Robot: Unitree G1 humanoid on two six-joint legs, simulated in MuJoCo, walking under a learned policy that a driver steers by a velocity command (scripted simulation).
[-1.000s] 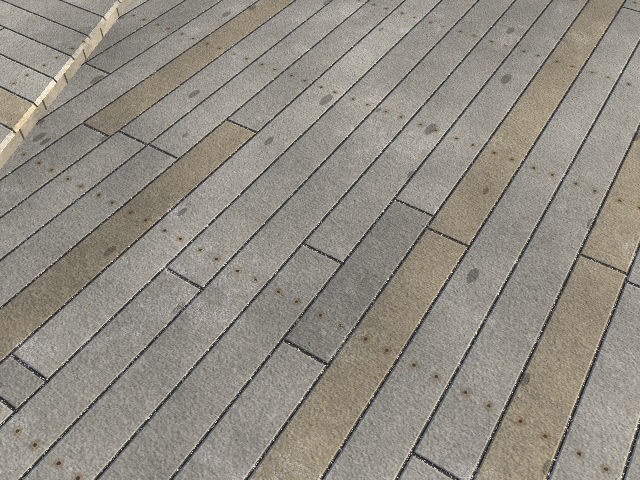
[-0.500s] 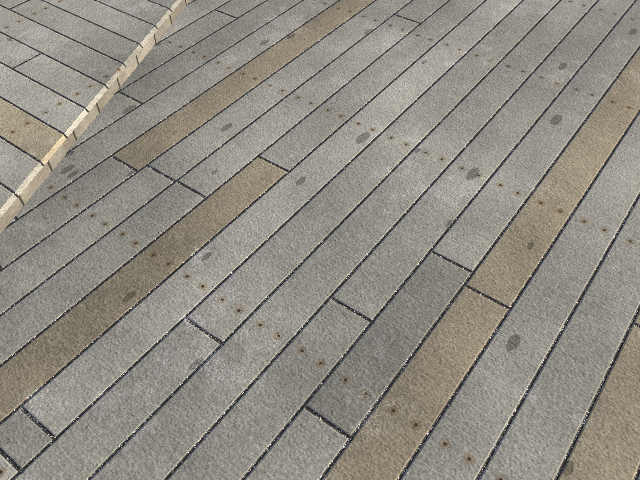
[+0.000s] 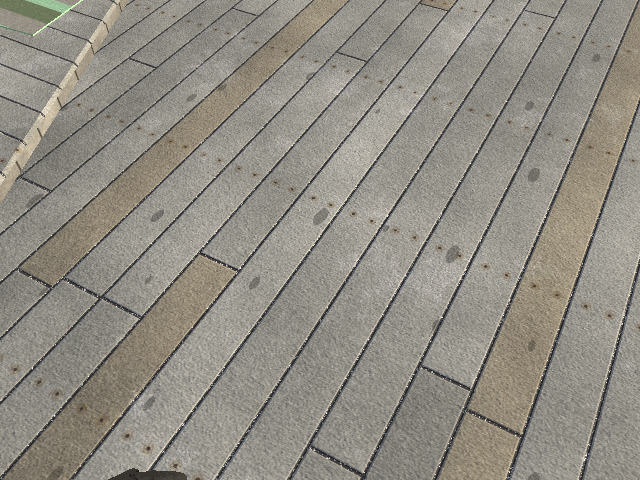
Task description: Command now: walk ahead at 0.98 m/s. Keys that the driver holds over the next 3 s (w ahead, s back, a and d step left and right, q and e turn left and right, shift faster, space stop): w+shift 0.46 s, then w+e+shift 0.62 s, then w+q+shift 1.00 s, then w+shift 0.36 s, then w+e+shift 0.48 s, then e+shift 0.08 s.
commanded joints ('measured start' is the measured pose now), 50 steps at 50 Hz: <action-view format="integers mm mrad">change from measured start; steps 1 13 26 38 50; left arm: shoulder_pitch -110 316 514 311 75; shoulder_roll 29 72 184 37 123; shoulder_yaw -9 51 40 30 23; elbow -73 124 200 46 -83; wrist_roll -17 11 -34 -11 -15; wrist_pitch -7 -34 -76 32 45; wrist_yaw -1 42 50 26 -12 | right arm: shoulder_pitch -24 -233 -656 -216 -145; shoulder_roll -146 -93 -125 -93 -261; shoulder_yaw -12 1 32 -20 -42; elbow -61 -187 -373 -152 -140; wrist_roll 7 -23 -29 -22 -16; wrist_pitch -27 15 34 -2 11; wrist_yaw -12 -7 26 -9 -61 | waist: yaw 39 70 95 82 169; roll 41 73 -39 79 115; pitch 144 -12 106 -9 49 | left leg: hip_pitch -198 -781 -611 -234 -61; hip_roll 247 198 123 397 345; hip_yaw -69 -181 49 -183 254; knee -158 1214 410 36 204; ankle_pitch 663 15 392 23 1264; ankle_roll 45 35 18 -11 -115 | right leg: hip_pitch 225 732 828 145 339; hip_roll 72 -110 -22 -15 178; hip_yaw -70 447 93 131 -176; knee -168 -590 -682 538 -43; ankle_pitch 105 -468 617 -311 -84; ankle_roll -24 -160 -69 -39 -121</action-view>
